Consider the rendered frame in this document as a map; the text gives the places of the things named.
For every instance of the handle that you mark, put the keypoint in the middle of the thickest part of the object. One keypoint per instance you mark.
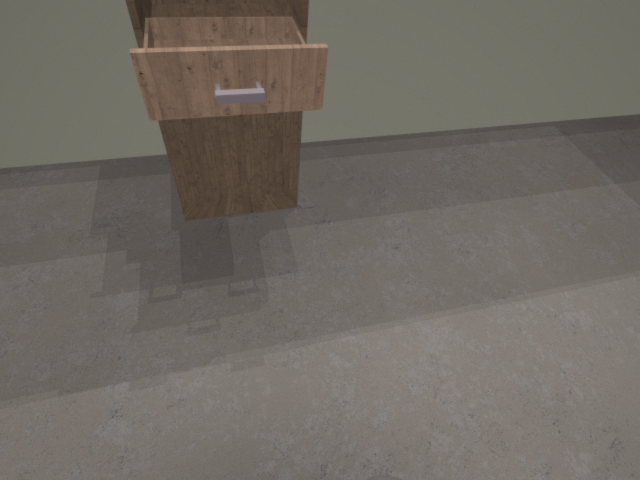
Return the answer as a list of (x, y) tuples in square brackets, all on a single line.
[(239, 95)]

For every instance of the cabinet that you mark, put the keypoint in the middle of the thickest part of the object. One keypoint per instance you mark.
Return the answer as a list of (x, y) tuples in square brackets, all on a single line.
[(230, 165)]

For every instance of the drawer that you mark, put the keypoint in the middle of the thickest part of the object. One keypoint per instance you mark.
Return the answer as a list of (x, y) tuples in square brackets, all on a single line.
[(183, 57)]

